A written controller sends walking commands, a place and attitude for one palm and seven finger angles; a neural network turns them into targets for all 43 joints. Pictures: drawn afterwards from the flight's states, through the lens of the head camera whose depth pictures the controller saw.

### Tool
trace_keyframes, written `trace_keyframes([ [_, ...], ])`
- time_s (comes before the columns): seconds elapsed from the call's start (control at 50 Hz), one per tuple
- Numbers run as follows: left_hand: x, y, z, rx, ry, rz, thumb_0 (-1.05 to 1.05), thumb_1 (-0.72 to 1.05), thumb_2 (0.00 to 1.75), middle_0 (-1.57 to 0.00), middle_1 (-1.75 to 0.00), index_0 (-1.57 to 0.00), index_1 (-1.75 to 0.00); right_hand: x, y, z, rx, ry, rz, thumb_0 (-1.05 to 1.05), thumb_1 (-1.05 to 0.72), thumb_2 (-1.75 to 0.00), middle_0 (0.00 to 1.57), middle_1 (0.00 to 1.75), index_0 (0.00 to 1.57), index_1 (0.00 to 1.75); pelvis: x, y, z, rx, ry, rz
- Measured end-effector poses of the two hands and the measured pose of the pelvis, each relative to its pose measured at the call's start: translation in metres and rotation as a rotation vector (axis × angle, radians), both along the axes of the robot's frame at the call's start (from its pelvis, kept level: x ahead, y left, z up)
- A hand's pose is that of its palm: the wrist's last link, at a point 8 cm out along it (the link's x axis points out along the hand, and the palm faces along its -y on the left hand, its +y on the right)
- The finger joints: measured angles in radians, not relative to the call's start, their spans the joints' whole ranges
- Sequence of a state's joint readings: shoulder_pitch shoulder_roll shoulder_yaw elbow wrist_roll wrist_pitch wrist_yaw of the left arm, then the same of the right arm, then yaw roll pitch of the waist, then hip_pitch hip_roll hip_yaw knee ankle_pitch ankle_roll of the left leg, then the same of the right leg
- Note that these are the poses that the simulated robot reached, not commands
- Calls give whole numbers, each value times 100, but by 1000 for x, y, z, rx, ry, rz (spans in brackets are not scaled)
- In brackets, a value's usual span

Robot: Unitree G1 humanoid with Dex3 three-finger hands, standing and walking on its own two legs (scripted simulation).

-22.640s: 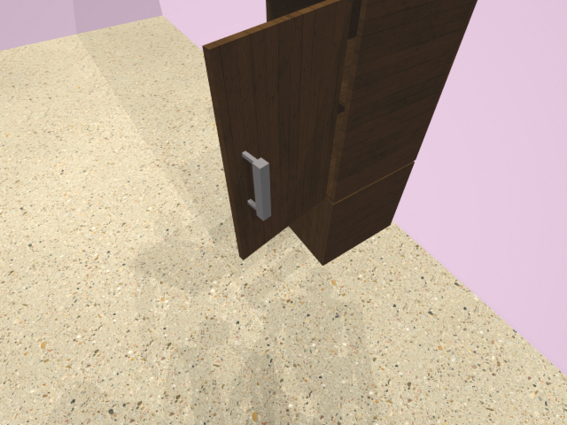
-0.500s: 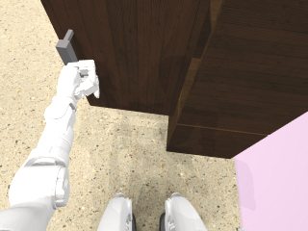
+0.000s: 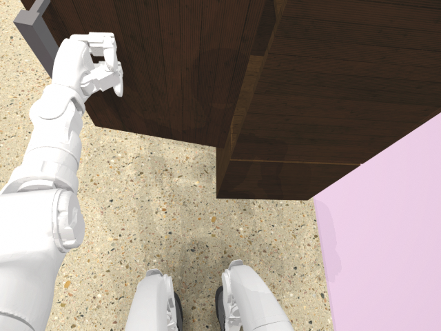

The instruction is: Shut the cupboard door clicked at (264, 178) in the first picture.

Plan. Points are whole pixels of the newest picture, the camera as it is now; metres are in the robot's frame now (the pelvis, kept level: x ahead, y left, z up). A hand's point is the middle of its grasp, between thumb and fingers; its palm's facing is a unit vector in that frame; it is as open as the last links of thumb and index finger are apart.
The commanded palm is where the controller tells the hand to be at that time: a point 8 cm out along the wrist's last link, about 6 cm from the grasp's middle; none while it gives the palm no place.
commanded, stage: push the door shut along its arc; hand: left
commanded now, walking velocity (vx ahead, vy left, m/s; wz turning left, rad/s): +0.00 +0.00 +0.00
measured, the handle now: (59, 53) +0.59 +0.21 +0.07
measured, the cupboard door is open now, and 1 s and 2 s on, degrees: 82 63 63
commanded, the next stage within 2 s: pull the fist back off the door in 0.70 s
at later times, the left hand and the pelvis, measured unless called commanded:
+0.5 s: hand (124, 55) +0.58 +0.10 +0.08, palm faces -0.34 -0.94 -0.03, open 3.1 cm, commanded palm +0.59 +0.12 +0.07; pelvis +0.00 +0.00 -0.02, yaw -1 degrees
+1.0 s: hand (134, 39) +0.62 +0.09 +0.06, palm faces +0.11 -0.99 +0.05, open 3.2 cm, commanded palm +0.59 +0.09 +0.07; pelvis +0.00 +0.00 -0.02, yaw -2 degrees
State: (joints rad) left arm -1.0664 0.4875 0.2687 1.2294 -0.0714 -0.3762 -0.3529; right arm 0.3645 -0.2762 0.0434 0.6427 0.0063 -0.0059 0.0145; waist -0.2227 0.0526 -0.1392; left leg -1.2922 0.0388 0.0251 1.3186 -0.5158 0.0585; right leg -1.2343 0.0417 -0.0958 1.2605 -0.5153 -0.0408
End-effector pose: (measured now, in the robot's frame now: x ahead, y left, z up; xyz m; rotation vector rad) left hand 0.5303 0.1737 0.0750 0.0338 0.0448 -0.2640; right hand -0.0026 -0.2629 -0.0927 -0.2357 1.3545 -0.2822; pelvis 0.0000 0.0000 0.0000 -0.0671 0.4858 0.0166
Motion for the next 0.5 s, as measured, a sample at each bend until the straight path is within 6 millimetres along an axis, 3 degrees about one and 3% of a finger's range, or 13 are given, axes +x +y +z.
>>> trace_keyframes([
  [0.22, 21, -1, 2, 7, 24, -27, -1, 85, 90, -130, -150, -130, -150, -12, 5, -2, 9, 46, -22, 0, -90, -90, 21, 30, 20, 30, 4, -1, -4, -4, 24, -7],
  [0.5, 44, -13, 3, 7, 24, -86, 1, 90, 95, -130, -150, -130, -150, -18, -4, -4, -54, 70, -7, 0, -90, -90, 21, 30, 20, 30, 0, -2, -15, -22, 61, 4],
])
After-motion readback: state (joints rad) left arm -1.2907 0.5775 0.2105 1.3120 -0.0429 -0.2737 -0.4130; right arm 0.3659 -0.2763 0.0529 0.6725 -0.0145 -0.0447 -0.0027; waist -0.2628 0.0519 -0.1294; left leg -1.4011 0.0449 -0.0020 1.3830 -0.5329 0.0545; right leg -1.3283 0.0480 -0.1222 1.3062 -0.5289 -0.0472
